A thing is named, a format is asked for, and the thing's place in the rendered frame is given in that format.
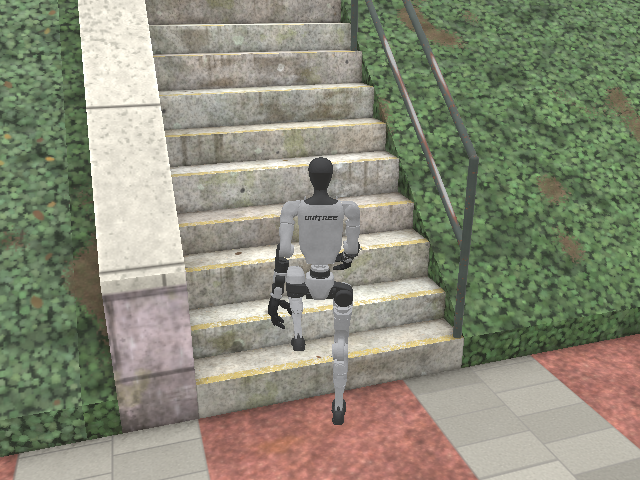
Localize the stairs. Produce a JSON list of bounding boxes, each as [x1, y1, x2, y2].
[[145, 0, 464, 419]]

